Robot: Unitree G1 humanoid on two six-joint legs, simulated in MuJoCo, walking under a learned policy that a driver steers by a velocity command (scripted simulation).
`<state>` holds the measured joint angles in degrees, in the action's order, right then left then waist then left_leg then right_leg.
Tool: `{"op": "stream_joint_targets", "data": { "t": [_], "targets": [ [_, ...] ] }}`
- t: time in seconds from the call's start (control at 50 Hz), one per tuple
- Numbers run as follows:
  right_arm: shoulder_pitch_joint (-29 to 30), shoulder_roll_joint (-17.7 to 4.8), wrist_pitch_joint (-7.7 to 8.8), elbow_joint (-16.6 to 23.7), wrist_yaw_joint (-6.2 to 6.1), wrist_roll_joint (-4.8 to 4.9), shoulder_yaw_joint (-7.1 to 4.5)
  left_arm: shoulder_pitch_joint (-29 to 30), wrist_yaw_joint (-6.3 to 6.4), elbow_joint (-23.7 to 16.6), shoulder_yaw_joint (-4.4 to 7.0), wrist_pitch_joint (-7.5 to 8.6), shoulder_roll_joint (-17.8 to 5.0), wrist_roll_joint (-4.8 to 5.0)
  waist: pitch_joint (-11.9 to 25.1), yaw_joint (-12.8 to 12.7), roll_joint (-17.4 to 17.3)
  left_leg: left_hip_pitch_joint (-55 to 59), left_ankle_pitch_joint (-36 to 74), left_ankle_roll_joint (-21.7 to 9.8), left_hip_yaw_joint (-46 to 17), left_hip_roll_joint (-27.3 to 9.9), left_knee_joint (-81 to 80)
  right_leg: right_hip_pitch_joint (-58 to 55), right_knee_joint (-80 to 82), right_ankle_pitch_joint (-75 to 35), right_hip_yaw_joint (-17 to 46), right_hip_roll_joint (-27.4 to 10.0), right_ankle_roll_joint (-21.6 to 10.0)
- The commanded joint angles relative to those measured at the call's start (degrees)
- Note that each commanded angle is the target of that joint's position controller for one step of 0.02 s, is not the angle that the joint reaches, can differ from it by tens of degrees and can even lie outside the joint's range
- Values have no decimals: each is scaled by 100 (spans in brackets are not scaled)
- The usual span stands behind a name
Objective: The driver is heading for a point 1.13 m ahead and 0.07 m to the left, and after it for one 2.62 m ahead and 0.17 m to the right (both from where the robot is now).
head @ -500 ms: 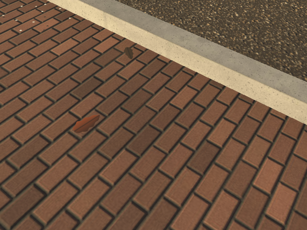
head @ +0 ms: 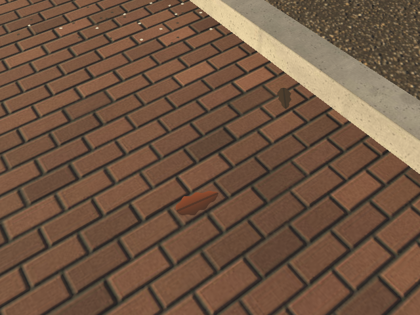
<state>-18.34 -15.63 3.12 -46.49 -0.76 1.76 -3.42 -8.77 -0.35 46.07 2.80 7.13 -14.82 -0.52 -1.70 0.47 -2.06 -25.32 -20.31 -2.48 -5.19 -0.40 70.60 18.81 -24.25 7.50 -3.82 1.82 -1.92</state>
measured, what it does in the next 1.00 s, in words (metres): walks ahead: left foot, then right foot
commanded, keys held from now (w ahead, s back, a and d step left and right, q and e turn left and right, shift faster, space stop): w+q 0.42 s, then w+e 0.58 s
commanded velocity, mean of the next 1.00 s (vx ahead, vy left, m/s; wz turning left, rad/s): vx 0.50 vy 0.00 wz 0.16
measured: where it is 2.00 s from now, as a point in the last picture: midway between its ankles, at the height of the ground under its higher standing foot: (189, 167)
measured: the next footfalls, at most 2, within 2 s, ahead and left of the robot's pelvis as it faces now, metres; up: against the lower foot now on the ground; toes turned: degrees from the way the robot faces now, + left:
left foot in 0.38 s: +0.34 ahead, +0.19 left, +0.00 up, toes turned +17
right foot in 0.96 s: +0.71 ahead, +0.07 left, +0.00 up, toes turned +4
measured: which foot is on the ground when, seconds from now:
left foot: up 0.00-0.36, down 0.38-0.98, up 1.00-1.00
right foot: down 0.00-0.40, up 0.42-0.94, down 0.96-1.00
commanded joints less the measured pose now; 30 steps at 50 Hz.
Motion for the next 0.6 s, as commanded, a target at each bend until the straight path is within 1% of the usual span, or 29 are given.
{"op": "stream_joint_targets", "data": {
  "t": [0.02, 0.04, 0.06, 0.1, 0.14, 0.2, 0.24, 0.26, 0.3, 0.32, 0.34, 0.36, 0.38, 0.4, 0.42, 0.44, 0.46, 0.48, 0.5, 0.52, 0.56, 0.6],
  "targets": [
    [-189, -195, -34, 471, 29, 26, -84, -180, -28, -116, 138, 81, -487, 2, 278, -3, 644, -1029, 328, 9, -147, -698, -24, -950, 1534, -128, 1493, -1624, -969],
    [-76, -144, -74, 563, 28, 14, -71, -204, -37, -57, 167, 108, -551, 36, 170, 7, 620, -1148, 391, 23, -124, -759, -186, -870, 1643, -294, 1288, -1651, -1021],
    [80, -144, -97, 670, 22, -15, -64, -235, -38, -10, 201, 123, -644, 45, 98, 2, 556, -1310, 532, 46, -129, -796, -367, -866, 1716, -483, 1131, -1698, -1071],
    [329, -180, -98, 829, 34, -54, -58, -317, -25, 56, 255, 109, -793, 34, 64, -35, 462, -1594, 972, 104, -151, -837, -795, -1026, 1764, -771, 810, -1755, -1112],
    [576, -198, -57, 932, 99, -35, -47, -347, -10, 83, 277, 68, -884, 30, 48, -106, 456, -1648, 1572, 106, -73, -822, -1405, -1200, 1737, -995, 405, -1679, -1024],
    [1212, -145, 4, 1143, 230, -42, -3, -489, 17, 119, 285, -12, -1002, 56, -69, -350, 438, -1453, 2220, 72, 300, -711, -2387, -1351, 1619, -1049, -118, -1582, -852],
    [1566, -141, -5, 1317, 304, -30, 11, -666, 24, 165, 304, -75, -1107, 106, -166, -486, 462, -1408, 2163, 28, 492, -649, -2799, -1594, 1549, -919, -248, -1666, -774],
    [1695, -161, -16, 1410, 334, -19, 9, -735, 25, 194, 319, -112, -1164, 138, -223, -515, 485, -1425, 2019, -18, 546, -626, -2956, -1764, 1499, -896, -287, -1739, -726],
    [1825, -245, -34, 1562, 387, -24, -20, -806, 32, 236, 354, -200, -1267, 194, -283, -492, 531, -1394, 1513, -162, 706, -515, -3186, -2114, 1258, -1218, -386, -1880, -627],
    [1750, -321, -43, 1602, 400, -36, -59, -774, 43, 231, 373, -242, -1336, 211, -210, -389, 595, -1165, 1202, -267, 842, -371, -3282, -2224, 964, -1943, -491, -1901, -565],
    [1505, -443, -59, 1591, 397, -53, -127, -729, 63, 211, 396, -282, -1416, 222, -3, -203, 706, -714, 921, -386, 1032, -141, -3337, -2277, 455, -2975, -624, -1877, -495],
    [827, -635, -67, 1438, 383, -55, -254, -627, 87, 179, 403, -339, -1450, 232, 376, 222, 683, 199, 991, -549, 1236, 172, -3614, -2149, -538, -3838, -840, -1734, -379],
    [-266, -1023, -91, 1116, 307, -38, -477, -693, 122, 133, 335, -363, -1268, 186, 943, 705, 469, 1810, 1218, -774, 1167, 433, -3805, -1410, -1977, -3772, -976, -1470, -176],
    [-885, -1622, -139, 1014, 178, -3, -627, -902, 98, -49, 128, -313, -678, -98, 1369, 665, -857, 3441, 1625, -1196, -875, -920, -3870, 418, -4003, -39, -955, -1047, 104],
    [-671, -1908, -37, 1261, 228, -41, -592, -1097, 12, -403, -10, -74, -389, -2, 2356, 233, -1668, 4823, 95, -2346, -4252, -1965, -5085, 2369, -5585, 2771, 279, 13, 275],
    [-729, -1240, 39, 1207, 286, -90, -415, -435, -59, -383, 127, 82, -1019, 261, 2097, 642, -599, 4641, 133, -1930, -3837, -1949, -5471, 2954, -5829, 2269, 869, -355, 141],
    [-552, -984, 83, 1117, 290, -118, -331, -336, -88, -383, 125, 120, -996, 370, 1404, 492, -471, 3934, 710, -1677, -2867, -1819, -5369, 3032, -5503, 1745, 740, -605, 11],
    [-67, -779, 105, 1190, 290, -107, -252, -334, -35, -278, 102, 88, -908, 272, 1016, 232, 133, 3004, 1494, -1445, -2089, -1602, -5312, 2624, -5082, 1280, 720, -925, 20],
    [292, -574, 125, 1233, 284, -134, -182, -370, -13, -212, 132, 17, -903, 176, 810, 35, 74, 2346, 2045, -1321, -1530, -1372, -5388, 2214, -4682, 1020, 749, -1109, 52],
    [431, -516, 156, 1231, 273, -188, -148, -541, -35, -147, 139, -79, -869, 177, 751, -110, -72, 1940, 2252, -1258, -1233, -1255, -5556, 1841, -4567, 821, 777, -1208, 76],
    [417, -587, 264, 1104, 254, -204, -166, -718, -36, -49, 132, -236, -710, 174, 659, -216, -59, 1640, 2756, -1266, -742, -1175, -5825, 1676, -4351, 511, 709, -1176, 165],
    [281, -651, 333, 946, 209, -228, -189, -485, -8, -101, 118, -322, -613, 155, 395, -162, -10, 1621, 3016, -1187, -307, -1124, -6015, 1995, -3972, 30, 745, -1143, 238]
  ]
}}
Velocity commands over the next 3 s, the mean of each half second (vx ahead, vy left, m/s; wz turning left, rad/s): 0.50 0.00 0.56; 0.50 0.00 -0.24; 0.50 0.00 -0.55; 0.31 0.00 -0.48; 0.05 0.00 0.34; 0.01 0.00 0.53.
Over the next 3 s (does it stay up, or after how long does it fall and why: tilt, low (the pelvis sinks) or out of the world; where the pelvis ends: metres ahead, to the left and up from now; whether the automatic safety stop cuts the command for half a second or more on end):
stays up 1.07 0.07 0.01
